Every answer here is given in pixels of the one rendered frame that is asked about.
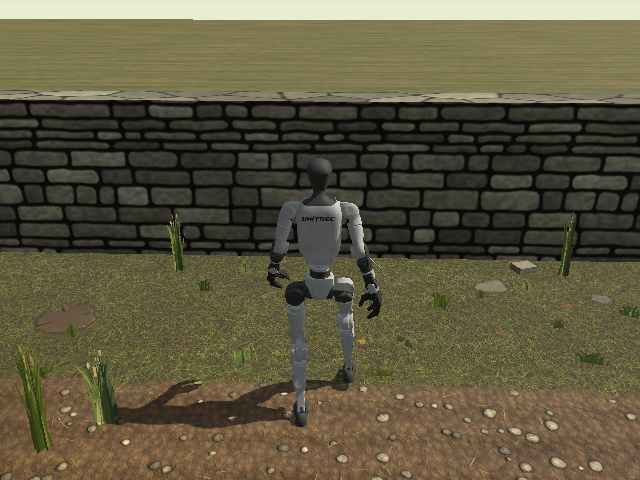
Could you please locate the robot head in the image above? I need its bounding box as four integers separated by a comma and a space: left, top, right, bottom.
302, 158, 337, 206

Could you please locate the robot right upper arm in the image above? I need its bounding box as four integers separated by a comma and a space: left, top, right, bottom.
340, 202, 366, 259

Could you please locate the robot left upper arm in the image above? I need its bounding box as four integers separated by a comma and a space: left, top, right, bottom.
273, 201, 299, 254

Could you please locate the robot torso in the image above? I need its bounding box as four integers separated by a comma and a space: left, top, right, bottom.
296, 197, 343, 300

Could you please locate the left robot hand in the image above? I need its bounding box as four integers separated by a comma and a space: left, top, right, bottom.
267, 270, 290, 289

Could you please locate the right robot forearm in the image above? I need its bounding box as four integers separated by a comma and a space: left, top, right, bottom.
357, 243, 379, 294

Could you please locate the right robot hand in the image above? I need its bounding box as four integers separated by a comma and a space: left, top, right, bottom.
359, 290, 382, 319

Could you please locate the left robot forearm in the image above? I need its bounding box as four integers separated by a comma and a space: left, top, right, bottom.
268, 239, 284, 274

